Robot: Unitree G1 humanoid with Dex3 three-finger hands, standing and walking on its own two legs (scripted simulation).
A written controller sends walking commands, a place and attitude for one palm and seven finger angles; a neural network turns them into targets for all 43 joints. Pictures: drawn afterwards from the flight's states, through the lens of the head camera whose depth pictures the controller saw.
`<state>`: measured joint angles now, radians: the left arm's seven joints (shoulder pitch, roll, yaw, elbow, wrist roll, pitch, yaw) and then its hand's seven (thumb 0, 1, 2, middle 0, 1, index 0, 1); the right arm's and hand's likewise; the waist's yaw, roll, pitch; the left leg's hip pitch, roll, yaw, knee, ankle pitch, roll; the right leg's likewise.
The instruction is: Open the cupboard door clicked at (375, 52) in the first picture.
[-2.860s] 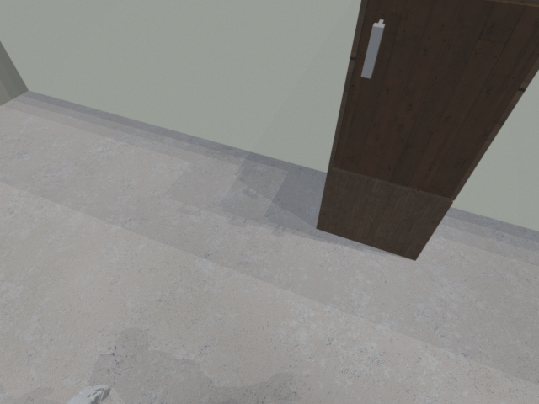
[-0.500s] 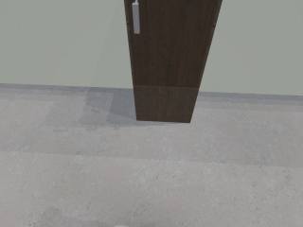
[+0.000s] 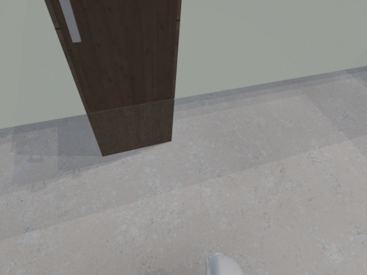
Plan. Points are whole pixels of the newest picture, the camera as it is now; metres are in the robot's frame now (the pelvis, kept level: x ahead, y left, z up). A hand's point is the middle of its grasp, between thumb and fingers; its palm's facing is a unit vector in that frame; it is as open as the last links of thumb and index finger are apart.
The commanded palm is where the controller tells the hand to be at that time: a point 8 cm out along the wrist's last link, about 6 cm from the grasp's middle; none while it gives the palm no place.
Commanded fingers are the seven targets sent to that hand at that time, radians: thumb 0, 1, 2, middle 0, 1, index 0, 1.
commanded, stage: walk to a spot facing it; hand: left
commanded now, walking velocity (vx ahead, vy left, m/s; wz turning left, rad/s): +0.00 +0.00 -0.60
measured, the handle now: (70, 17) +0.82 +0.42 +0.11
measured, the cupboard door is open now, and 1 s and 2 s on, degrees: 0 0 0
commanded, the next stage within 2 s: turn to face it in 0.08 s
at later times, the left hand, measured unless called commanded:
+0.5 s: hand (129, 247) +0.21 +0.14 -0.18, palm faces -0.05 -0.99 -0.16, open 7.4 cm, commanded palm none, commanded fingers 0.00 0.90 0.90 -0.20 -0.30 -0.20 -0.30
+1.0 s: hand out of the picture +0.13 +0.18 -0.16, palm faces +0.23 -0.93 -0.28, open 7.4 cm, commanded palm none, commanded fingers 0.00 0.90 0.90 -0.20 -0.30 -0.20 -0.30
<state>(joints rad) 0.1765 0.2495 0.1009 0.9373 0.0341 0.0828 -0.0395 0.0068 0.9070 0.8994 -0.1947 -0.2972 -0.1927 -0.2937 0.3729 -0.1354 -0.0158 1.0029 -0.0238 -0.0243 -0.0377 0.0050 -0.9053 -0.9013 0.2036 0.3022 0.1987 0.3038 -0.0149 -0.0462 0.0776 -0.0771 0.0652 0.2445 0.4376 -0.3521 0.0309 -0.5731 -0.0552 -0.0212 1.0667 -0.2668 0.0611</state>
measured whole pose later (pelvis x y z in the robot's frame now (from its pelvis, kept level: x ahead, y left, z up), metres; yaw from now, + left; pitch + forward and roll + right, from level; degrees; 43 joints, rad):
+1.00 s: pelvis +0.08 -0.04 -0.01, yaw +12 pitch +1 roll +0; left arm 0.15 0.22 0.07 0.93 0.01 0.04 0.02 0.01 0.91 0.90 -0.20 -0.30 -0.20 -0.29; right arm 0.22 -0.22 -0.08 0.95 -0.03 0.04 0.00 0.00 -0.91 -0.90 0.20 0.30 0.20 0.30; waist -0.03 0.03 0.06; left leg -0.37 -0.04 -0.09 0.50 -0.16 0.00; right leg -0.30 -0.03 -0.02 0.65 -0.37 0.06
